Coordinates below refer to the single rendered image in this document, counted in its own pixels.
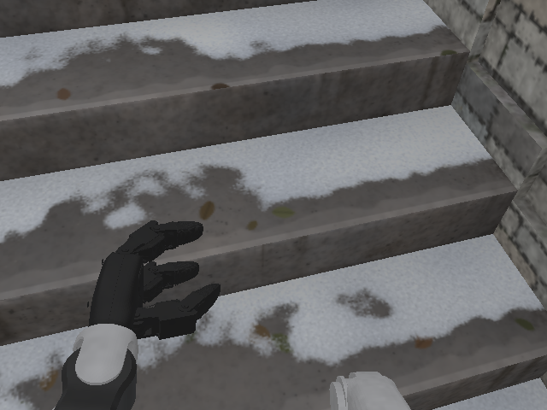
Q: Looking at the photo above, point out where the left robot hand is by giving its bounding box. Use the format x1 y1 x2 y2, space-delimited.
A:
87 220 221 340

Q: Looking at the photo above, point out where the right robot thigh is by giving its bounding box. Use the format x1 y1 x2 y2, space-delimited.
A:
329 372 411 410

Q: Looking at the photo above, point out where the robot left forearm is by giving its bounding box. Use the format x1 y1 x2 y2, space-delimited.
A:
52 324 138 410

